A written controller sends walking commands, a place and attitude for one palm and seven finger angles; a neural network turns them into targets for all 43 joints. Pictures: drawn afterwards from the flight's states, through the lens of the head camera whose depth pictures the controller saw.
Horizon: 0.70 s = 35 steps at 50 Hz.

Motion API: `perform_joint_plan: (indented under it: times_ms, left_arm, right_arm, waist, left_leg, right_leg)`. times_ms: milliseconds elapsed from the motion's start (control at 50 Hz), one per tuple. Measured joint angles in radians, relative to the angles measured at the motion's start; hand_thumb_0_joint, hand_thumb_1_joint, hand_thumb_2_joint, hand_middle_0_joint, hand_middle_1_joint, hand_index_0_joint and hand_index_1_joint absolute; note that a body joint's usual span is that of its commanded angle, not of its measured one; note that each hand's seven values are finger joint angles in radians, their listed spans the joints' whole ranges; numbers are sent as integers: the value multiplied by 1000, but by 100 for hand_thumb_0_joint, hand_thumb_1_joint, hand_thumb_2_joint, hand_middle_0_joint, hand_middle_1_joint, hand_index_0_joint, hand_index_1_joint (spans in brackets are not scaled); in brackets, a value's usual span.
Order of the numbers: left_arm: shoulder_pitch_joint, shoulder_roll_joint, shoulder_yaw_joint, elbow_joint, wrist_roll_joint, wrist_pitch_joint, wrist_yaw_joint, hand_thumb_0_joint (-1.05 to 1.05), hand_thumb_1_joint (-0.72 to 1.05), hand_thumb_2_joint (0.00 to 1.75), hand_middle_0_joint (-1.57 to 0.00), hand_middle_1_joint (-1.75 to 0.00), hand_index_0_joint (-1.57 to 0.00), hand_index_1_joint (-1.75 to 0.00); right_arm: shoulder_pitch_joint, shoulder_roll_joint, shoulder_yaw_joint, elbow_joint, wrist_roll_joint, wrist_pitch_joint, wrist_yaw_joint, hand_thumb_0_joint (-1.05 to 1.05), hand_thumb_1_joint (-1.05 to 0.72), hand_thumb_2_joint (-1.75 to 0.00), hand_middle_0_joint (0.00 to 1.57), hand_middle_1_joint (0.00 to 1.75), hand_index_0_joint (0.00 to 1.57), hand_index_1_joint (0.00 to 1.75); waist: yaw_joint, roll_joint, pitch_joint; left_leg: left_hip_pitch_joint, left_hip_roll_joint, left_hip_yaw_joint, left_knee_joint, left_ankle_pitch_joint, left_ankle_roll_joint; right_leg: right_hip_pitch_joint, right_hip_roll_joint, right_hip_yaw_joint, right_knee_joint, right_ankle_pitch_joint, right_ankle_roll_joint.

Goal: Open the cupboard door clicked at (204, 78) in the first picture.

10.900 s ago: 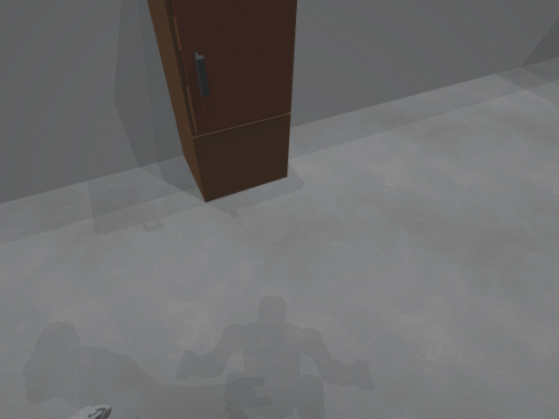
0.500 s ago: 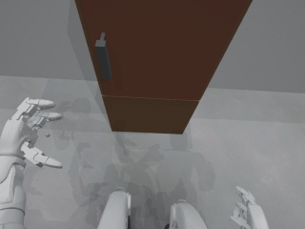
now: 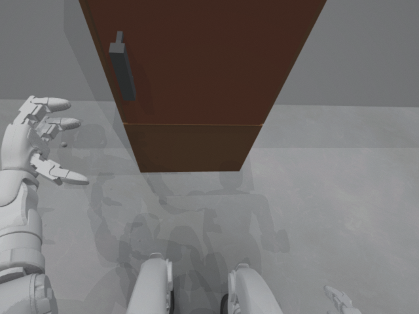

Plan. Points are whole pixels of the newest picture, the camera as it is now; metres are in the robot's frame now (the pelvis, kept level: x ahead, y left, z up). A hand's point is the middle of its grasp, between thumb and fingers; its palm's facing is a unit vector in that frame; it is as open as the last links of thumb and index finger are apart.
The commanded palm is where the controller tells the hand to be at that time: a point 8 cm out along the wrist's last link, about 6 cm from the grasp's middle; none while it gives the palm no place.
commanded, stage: move the hooked fingers beside the handle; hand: left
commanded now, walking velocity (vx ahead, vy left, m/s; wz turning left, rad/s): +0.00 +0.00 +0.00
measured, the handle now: (125, 67) +0.59 +0.19 +0.03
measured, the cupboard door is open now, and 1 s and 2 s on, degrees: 0 0 0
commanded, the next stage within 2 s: slide the fingers in behind the handle in 1.64 s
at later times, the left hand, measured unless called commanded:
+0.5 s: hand (81, 109) +0.49 +0.26 +0.02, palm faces +0.07 -1.00 -0.03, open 14.0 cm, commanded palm +0.48 +0.30 +0.03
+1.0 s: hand (90, 87) +0.55 +0.26 +0.01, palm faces +0.07 -1.00 -0.03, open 14.0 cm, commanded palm +0.54 +0.28 +0.02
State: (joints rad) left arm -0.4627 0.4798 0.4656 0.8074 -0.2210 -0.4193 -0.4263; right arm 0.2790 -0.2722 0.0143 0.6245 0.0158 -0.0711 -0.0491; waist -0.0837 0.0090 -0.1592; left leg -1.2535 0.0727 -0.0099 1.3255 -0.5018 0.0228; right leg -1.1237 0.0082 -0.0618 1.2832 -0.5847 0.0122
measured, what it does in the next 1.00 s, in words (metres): stands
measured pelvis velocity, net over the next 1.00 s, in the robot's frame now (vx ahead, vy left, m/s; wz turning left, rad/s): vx -0.01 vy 0.00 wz -0.06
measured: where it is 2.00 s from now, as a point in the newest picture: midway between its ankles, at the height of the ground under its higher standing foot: outside the picture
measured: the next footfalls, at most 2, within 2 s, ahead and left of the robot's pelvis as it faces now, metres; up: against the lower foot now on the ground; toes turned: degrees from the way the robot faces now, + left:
none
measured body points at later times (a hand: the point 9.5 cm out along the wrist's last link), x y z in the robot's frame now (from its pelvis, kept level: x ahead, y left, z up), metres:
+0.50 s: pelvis -0.01 -0.01 -0.02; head +0.16 +0.03 +0.39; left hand +0.48 +0.32 +0.03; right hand +0.04 -0.29 -0.13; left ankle +0.06 +0.11 -0.61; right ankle +0.01 -0.13 -0.61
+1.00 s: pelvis -0.01 +0.00 -0.05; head +0.20 +0.04 +0.35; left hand +0.54 +0.32 +0.01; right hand -0.01 -0.27 -0.14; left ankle +0.06 +0.11 -0.61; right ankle +0.01 -0.13 -0.61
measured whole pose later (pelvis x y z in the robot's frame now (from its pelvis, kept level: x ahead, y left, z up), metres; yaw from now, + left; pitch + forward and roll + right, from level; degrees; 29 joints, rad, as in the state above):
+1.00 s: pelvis -0.01 +0.00 -0.05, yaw -4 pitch +33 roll -7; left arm -1.06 0.83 0.56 1.19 -0.02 -0.31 -0.39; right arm 0.33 -0.28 0.09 0.58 -0.02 0.08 -0.02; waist -0.23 0.03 -0.11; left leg -1.56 0.11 -0.05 1.50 -0.53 0.02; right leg -1.42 0.05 -0.09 1.44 -0.60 0.01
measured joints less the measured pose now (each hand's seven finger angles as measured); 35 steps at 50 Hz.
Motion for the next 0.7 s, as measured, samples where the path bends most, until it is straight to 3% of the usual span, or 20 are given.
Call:
perform_joint_plan:
  times_ms: [380,700]
  left_arm:
    - [-275,109,46,254,81,-29,29,-1,-50,30,-30,-120,-30,-120]
    - [-499,264,75,386,144,38,30,-1,-50,30,-30,-120,-30,-120]
  right_arm:
    - [4,-5,19,2,-16,80,11,1,-91,-90,20,30,20,30]
    - [19,-19,51,-12,-24,123,13,1,-91,-90,20,30,20,30]
  waist:
    - [-51,5,11]
    - [-108,14,30]
  left_leg:
    - [-100,13,-9,60,-9,-6]
    - [-233,27,-35,138,-21,-11]
  right_leg:
    - [-103,13,-4,63,-11,-8]
    - [-226,28,-24,131,-20,-15]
